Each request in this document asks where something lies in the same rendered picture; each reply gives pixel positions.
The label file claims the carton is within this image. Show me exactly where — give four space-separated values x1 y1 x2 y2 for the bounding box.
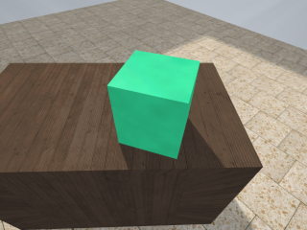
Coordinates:
107 50 201 159

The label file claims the pedestal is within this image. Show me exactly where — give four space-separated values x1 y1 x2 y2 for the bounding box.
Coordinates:
0 62 263 230

